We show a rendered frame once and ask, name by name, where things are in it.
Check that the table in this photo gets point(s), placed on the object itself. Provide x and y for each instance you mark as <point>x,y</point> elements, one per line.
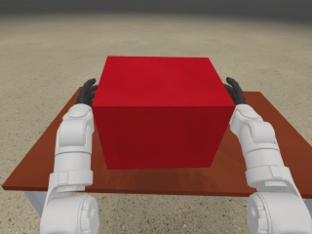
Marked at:
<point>226,177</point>

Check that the robot left hand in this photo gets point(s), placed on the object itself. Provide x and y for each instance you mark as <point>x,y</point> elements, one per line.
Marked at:
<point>85,95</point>

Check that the robot right hand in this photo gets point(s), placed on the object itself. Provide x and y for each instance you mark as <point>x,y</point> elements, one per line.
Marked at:
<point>235,91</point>

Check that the robot left forearm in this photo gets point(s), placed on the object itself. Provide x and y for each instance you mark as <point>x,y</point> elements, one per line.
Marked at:
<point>72,166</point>

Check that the robot right forearm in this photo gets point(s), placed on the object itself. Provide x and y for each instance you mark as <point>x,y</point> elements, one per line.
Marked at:
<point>265,167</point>

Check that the robot right upper arm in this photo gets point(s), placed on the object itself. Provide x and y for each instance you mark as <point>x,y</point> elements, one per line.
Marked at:
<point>277,213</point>

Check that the carton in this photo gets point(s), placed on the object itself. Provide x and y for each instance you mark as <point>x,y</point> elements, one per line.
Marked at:
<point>160,112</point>

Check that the robot left upper arm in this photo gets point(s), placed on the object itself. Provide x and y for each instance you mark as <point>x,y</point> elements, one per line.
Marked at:
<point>76,214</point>

